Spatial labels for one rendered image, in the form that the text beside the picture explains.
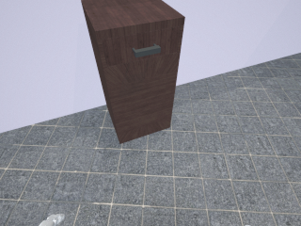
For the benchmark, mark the drawer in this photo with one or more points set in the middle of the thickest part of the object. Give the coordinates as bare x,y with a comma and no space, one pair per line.
119,50

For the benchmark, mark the cabinet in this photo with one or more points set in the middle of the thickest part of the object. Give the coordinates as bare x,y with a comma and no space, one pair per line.
139,94

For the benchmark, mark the left robot hand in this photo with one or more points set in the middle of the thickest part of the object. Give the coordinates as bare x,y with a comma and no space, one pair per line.
53,220

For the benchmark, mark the handle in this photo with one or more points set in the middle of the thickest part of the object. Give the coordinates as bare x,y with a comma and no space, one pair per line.
155,49

